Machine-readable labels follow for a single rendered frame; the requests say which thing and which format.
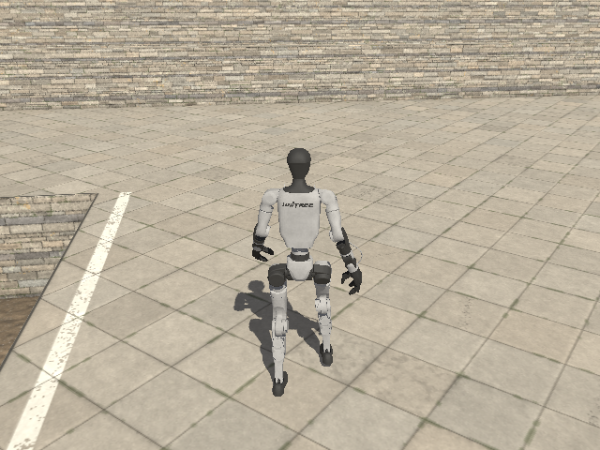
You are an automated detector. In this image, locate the robot right hand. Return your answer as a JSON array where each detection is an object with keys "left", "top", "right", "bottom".
[{"left": 341, "top": 267, "right": 362, "bottom": 295}]

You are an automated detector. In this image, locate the robot left forearm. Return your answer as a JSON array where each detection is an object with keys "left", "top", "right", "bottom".
[{"left": 252, "top": 223, "right": 266, "bottom": 251}]

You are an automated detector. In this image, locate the robot left hand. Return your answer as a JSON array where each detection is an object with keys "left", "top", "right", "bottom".
[{"left": 252, "top": 246, "right": 274, "bottom": 262}]

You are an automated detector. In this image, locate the left robot upper arm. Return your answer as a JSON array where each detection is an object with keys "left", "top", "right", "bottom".
[{"left": 255, "top": 188, "right": 280, "bottom": 237}]

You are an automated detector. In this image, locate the right robot upper arm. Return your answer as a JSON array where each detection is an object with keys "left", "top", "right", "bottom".
[{"left": 318, "top": 188, "right": 344, "bottom": 243}]

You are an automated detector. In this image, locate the left robot foot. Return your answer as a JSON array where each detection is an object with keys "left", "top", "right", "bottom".
[{"left": 273, "top": 371, "right": 288, "bottom": 397}]

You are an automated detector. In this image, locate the robot right shin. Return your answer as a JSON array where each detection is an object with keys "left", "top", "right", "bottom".
[{"left": 318, "top": 297, "right": 332, "bottom": 353}]

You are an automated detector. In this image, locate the robot right forearm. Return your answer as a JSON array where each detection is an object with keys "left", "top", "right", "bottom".
[{"left": 336, "top": 227, "right": 359, "bottom": 273}]

